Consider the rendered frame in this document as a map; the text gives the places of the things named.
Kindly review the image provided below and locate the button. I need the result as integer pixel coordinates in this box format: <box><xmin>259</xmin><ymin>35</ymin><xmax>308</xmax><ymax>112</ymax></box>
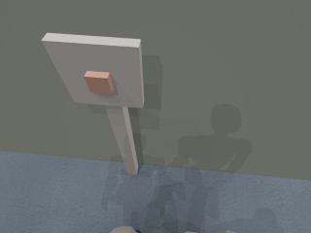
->
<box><xmin>85</xmin><ymin>71</ymin><xmax>114</xmax><ymax>94</ymax></box>

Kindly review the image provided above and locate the panel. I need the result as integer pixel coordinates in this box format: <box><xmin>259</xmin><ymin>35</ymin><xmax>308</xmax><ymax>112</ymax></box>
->
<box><xmin>41</xmin><ymin>33</ymin><xmax>145</xmax><ymax>175</ymax></box>

